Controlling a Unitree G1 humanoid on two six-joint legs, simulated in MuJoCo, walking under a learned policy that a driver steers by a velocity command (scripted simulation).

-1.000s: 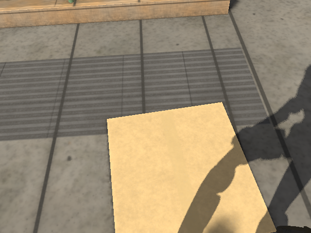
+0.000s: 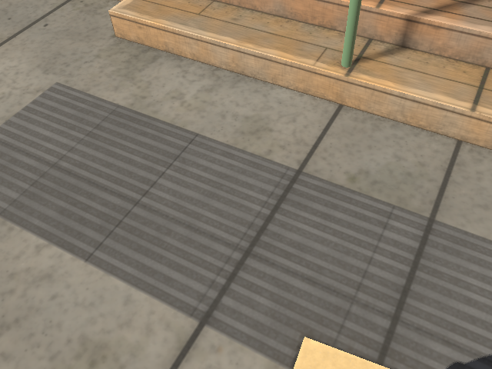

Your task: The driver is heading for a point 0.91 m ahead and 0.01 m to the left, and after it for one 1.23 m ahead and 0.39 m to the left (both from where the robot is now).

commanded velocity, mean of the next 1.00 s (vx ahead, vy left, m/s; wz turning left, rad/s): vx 0.50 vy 0.00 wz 0.10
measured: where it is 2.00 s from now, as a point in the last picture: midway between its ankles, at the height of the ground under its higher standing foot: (243, 201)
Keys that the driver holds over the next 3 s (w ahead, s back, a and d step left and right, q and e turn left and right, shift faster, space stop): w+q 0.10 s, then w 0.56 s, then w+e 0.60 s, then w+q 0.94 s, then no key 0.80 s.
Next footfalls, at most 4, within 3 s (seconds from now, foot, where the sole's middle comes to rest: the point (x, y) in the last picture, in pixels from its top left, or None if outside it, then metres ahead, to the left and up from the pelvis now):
0.28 left None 0.28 0.18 -0.79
0.80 right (269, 320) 0.65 0.03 -0.79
1.30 left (205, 247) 0.89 0.24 -0.79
1.72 right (284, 207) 1.06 -0.02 -0.79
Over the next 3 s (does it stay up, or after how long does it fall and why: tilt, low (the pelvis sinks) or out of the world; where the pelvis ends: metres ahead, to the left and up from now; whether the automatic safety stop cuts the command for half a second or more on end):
stays up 1.37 0.22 -0.02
